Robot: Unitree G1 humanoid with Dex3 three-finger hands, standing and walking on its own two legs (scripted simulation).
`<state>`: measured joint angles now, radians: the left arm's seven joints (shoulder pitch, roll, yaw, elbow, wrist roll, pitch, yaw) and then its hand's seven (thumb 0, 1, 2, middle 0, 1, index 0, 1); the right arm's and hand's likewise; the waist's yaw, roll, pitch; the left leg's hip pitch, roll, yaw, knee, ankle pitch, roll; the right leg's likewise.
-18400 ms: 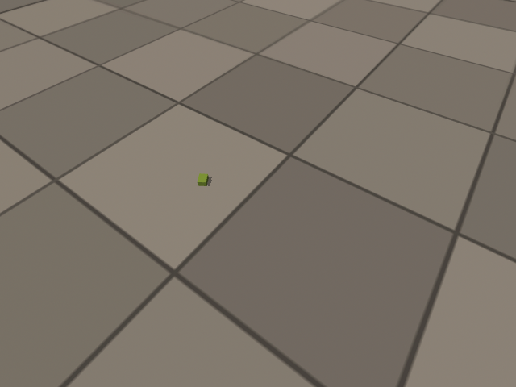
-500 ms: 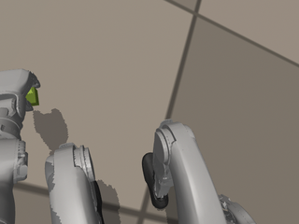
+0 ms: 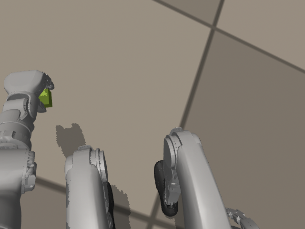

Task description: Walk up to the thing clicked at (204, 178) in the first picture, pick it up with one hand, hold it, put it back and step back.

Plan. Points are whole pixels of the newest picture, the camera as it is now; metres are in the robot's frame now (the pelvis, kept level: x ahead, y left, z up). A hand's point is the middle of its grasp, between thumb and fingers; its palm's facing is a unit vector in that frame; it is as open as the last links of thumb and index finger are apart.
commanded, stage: lift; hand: left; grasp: from above
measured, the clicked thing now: (38, 99) +0.48 +0.27 -0.19
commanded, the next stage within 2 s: hold in 1.44 s
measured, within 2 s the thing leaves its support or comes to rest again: neither
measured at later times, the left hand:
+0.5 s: hand out of the picture +0.40 +0.27 +0.02, palm faces -0.44 -0.07 -0.90, open 7.5 cm
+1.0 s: hand out of the picture +0.36 +0.25 +0.21, palm faces -0.45 -0.09 -0.89, open 7.5 cm
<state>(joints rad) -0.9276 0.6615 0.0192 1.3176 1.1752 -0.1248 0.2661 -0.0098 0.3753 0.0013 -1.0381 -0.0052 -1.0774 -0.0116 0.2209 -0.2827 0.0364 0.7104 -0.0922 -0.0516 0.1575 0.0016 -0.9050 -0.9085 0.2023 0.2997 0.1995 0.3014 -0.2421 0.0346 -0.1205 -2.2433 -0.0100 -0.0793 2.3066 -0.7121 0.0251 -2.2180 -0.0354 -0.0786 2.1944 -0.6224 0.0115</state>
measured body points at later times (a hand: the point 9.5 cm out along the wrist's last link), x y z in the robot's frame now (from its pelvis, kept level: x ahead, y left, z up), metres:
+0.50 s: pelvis +0.00 +0.00 +0.12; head +0.17 +0.04 +0.53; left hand +0.42 +0.27 +0.07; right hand +0.12 -0.27 +0.00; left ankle +0.07 +0.11 -0.33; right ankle +0.11 -0.12 -0.33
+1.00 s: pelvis +0.03 +0.00 +0.29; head +0.11 +0.02 +0.73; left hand +0.38 +0.26 +0.26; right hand +0.13 -0.26 +0.17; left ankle +0.07 +0.11 -0.33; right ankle +0.11 -0.12 -0.33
